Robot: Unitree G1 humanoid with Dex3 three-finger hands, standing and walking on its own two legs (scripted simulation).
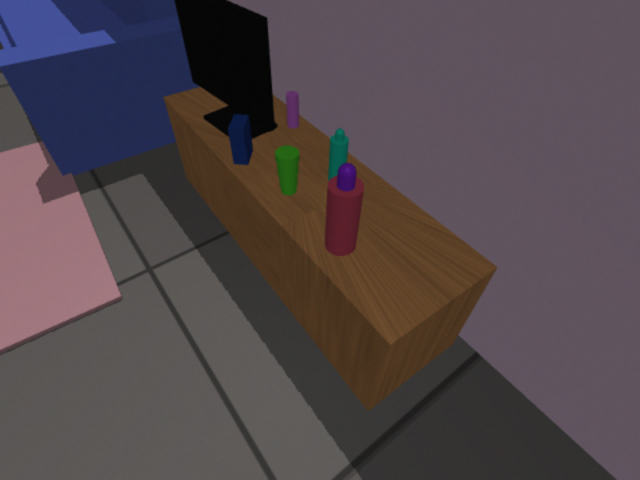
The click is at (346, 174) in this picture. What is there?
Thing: necked bottle
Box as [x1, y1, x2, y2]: [325, 163, 363, 255]
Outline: 350,163 342,164 338,169 338,174 332,177 328,182 325,246 327,250 336,255 345,255 350,253 354,249 356,241 363,184 355,176 355,168
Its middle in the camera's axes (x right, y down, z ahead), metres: +0.06 -0.09 +1.00
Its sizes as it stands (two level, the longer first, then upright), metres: 0.089 0.089 0.277
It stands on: a support 0.44 m high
